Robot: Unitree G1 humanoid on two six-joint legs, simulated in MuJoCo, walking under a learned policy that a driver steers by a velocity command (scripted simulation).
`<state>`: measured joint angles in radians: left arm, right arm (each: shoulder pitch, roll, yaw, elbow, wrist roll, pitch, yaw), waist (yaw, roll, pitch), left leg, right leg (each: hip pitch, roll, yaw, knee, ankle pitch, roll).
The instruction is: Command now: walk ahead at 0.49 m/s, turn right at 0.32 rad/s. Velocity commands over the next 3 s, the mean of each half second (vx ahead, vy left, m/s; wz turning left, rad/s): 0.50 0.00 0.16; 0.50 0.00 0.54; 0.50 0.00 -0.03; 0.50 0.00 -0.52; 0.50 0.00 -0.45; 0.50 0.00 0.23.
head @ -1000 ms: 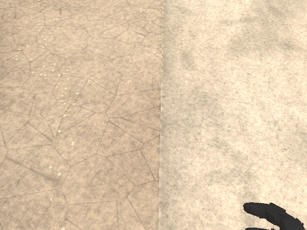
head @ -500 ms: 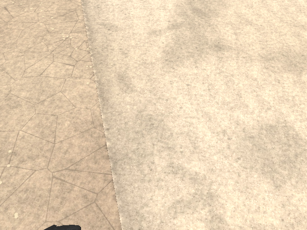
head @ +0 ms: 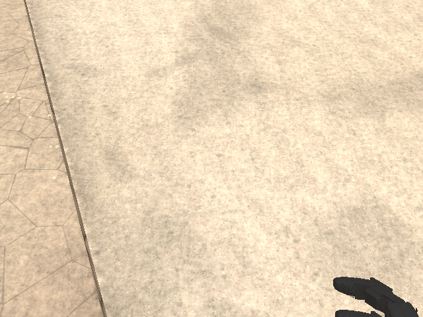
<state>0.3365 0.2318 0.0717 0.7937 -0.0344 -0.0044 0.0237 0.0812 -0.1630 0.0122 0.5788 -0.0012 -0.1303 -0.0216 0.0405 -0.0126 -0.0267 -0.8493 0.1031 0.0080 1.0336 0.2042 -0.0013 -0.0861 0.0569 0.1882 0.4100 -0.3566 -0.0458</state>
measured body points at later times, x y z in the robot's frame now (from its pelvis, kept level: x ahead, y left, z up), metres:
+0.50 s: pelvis +0.26 +0.05 +0.01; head +0.28 +0.08 +0.46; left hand +0.46 +0.30 -0.08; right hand +0.27 -0.21 -0.11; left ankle +0.20 +0.13 -0.74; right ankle +0.46 -0.12 -0.68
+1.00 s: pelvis +0.52 +0.07 +0.00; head +0.54 +0.09 +0.45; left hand +0.42 +0.33 -0.13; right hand +0.81 -0.08 -0.08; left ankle +0.60 +0.27 -0.68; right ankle +0.49 -0.07 -0.74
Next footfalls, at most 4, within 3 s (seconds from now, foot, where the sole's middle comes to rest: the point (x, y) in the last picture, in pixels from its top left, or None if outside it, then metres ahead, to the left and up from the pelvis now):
0.10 left None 0.24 0.13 -0.78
0.64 right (246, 315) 0.53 -0.06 -0.78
1.14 left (137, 268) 0.67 0.30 -0.78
1.70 right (179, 183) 1.04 0.19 -0.78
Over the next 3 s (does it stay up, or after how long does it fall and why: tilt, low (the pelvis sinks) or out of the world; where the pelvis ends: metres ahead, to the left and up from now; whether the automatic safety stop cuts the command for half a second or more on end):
stays up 1.54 0.23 0.00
